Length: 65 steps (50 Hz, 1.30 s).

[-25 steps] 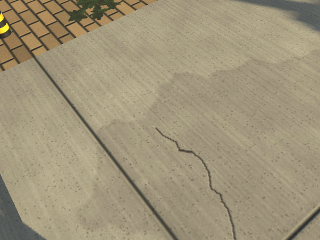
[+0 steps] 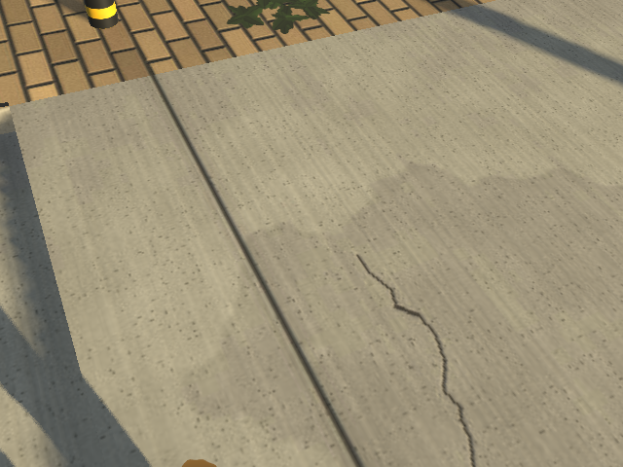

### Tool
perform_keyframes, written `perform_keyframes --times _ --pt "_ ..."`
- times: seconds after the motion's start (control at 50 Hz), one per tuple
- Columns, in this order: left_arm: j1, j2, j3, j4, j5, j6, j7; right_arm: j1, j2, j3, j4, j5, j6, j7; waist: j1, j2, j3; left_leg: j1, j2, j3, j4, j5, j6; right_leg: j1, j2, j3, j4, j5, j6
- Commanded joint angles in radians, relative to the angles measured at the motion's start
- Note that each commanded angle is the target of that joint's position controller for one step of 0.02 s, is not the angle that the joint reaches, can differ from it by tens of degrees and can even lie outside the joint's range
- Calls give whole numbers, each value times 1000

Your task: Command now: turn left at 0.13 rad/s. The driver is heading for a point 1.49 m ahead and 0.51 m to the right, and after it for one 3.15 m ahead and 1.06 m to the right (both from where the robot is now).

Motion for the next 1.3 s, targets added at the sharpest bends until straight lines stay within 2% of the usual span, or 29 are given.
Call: perform_keyframes --times 0.02,0.08,0.1,0.12,0.14,0.16,0.18,0.2,0.22,0.26,0.32,0.48,0.84,1.18,1.2,1.24,1.26,1.3 --pt "-49 50 0 -72 0 -13 0 -22 -150 -44 -52 1 -9 -2 -29 200 -78 79 238 -225 -141 111 162 60 3 -5 -154 -53 -3" --pt "-23 45 -5 -57 0 -18 -3 -34 -130 -36 -32 11 -7 2 -20 193 -58 63 233 -265 -126 19 159 129 12 -10 -334 -32 -21" --pt "7 32 -11 -42 5 -24 -6 -47 -116 -30 -24 19 -6 2 5 174 -58 41 213 -255 -111 8 137 195 17 -19 -463 78 -35" --pt "27 41 -14 -32 18 -30 -10 -23 -110 -28 -9 23 -10 2 10 140 -69 5 191 -243 -105 -6 100 277 6 2 -527 216 -52" --pt "41 77 -12 -34 28 -37 -10 -3 -104 -25 -1 10 -20 4 0 90 -88 -34 156 -213 -76 -28 58 346 -48 62 -519 362 -76" --pt "31 138 3 -24 13 -38 -9 28 -114 -31 -8 -4 -29 12 -49 -14 -81 -59 93 -147 -85 -58 27 331 -60 54 -458 361 -110" --pt "27 95 0 -14 -3 -43 -14 -25 -114 -29 -13 -14 -29 11 -17 -53 -75 2 52 -90 -62 -77 -6 238 -37 49 -477 207 -131" --pt "12 50 -15 -16 4 -51 -17 -61 -113 -30 -17 -12 -25 7 -10 -47 -63 35 48 -80 -34 -73 -16 191 -27 46 -502 137 -124" --pt "-3 36 -20 -14 14 -57 -15 -65 -99 -29 -17 -7 -19 1 -14 -51 -59 50 51 -77 -22 -62 -13 166 -22 43 -511 126 -112" --pt "-3 28 -26 -10 15 -68 -11 -45 -94 -30 -11 -4 -8 -5 -15 -38 -41 40 51 -77 -20 -41 -6 160 -16 37 -509 140 -102" --pt "22 34 -30 3 11 -71 -6 -24 -85 -30 2 -2 -8 -6 -10 1 -32 36 52 -76 -18 -36 -5 158 -8 36 -502 132 -104" --pt "41 27 -41 38 10 -72 -4 21 -85 -34 35 2 -11 -15 -7 45 -26 48 54 -68 -4 17 -22 154 7 34 -500 137 -113" --pt "68 22 -49 150 6 -68 -3 78 -90 -35 109 8 -9 -37 -2 47 -16 63 61 -60 -2 69 -26 164 35 20 -511 162 -116" --pt "109 24 -54 241 5 -62 3 108 -92 -30 234 14 -11 -43 2 51 6 67 59 -47 -33 65 -31 180 46 17 -540 165 -118" --pt "137 9 -58 259 4 -61 2 133 -79 -27 257 14 -10 -42 3 50 -20 82 49 -38 -43 -59 -31 191 55 7 -549 60 -121" --pt "141 45 -47 259 -10 -61 3 148 -110 -38 277 26 -11 -42 1 44 46 9 31 -35 -31 -393 -9 128 67 11 -530 -241 -156" --pt "136 53 -44 248 -11 -66 2 138 -114 -39 278 26 -18 -42 5 51 88 -40 44 -58 -36 -480 7 89 54 33 -527 -334 -174" --pt "159 52 -44 245 -15 -89 -5 122 -101 -38 278 32 -43 -34 15 38 111 -89 60 -81 -10 -457 24 86 7 102 -539 -365 -207"
Next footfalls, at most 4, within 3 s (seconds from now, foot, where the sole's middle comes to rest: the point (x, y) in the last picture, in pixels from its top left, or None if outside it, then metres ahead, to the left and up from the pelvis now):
0.14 right None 0.02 -0.15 -0.78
1.92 right None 0.46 -0.15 -0.78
2.34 left None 0.48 0.08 -0.78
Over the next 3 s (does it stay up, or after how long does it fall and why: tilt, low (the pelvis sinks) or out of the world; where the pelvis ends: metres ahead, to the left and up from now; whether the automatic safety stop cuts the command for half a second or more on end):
stays up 0.48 -0.12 0.01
